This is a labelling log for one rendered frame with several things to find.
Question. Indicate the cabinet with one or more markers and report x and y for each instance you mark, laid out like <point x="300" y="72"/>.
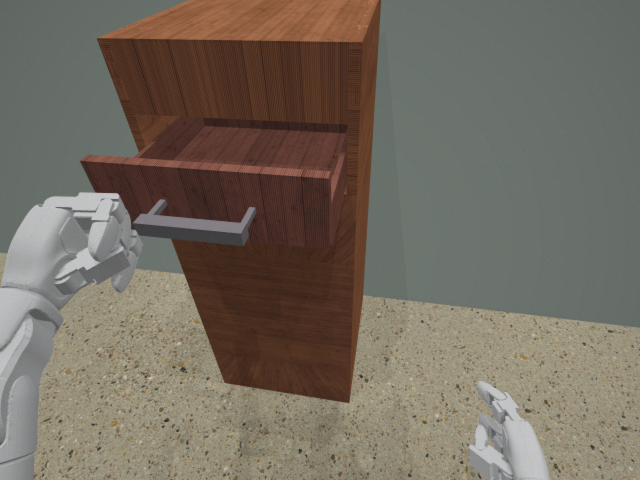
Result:
<point x="278" y="317"/>

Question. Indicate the left robot hand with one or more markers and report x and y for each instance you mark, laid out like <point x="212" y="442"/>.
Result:
<point x="52" y="256"/>

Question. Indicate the left robot forearm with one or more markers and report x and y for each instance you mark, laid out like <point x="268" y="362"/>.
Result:
<point x="28" y="323"/>

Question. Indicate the handle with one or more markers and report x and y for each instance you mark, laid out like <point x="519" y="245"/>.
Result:
<point x="221" y="232"/>

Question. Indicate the drawer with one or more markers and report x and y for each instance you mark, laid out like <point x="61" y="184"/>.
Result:
<point x="293" y="173"/>

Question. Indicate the right robot hand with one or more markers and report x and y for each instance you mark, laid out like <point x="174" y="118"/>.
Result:
<point x="517" y="453"/>

